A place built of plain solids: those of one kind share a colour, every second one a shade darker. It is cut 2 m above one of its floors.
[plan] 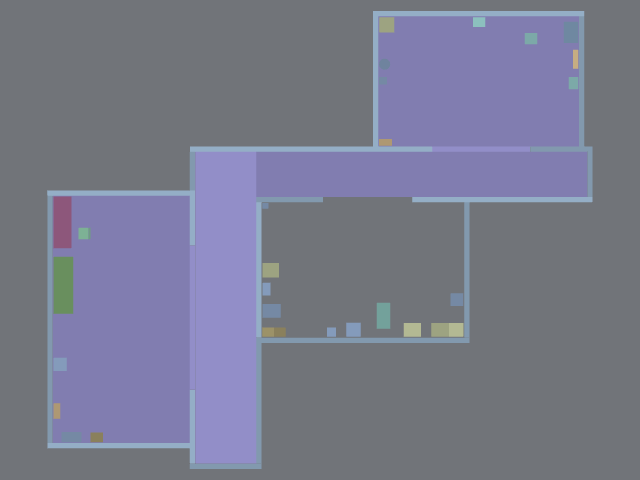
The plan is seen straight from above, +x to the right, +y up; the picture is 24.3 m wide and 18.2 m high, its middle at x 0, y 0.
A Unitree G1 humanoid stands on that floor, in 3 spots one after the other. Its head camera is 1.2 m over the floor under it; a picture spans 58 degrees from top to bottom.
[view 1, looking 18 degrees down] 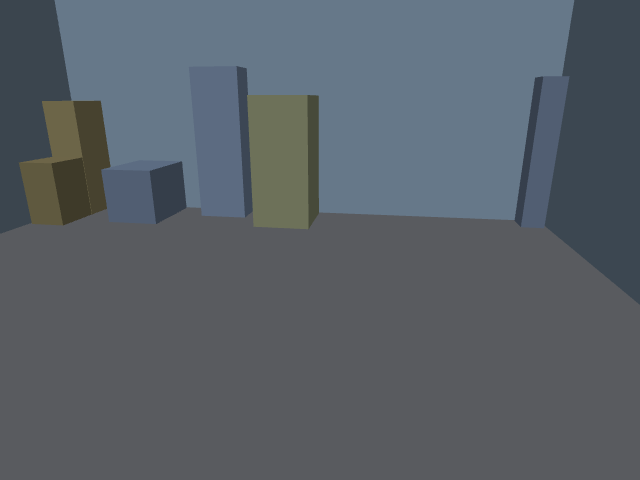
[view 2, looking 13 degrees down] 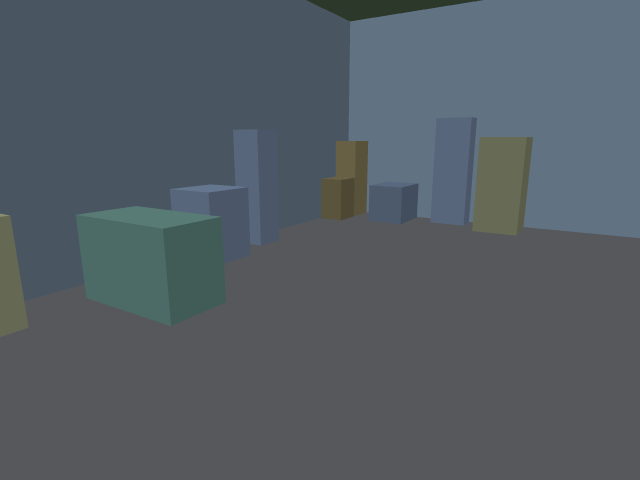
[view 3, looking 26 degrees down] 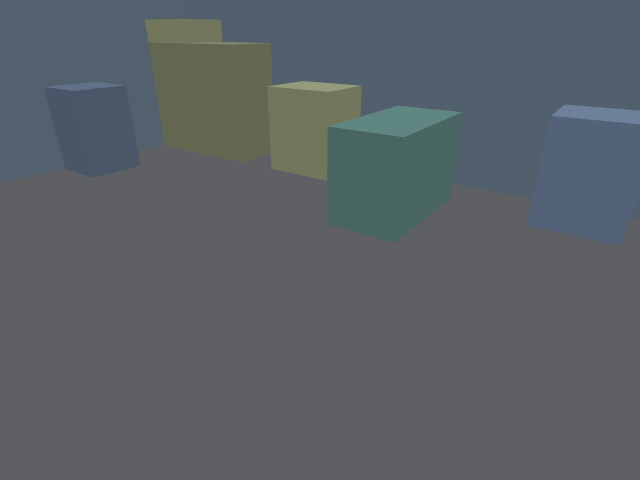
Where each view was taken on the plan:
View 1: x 2.41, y -0.13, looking -171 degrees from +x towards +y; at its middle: ground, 3.88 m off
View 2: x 4.40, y -0.13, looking -148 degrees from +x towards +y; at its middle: ground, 5.33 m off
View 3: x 1.15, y -0.13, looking -55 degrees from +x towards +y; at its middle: ground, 2.74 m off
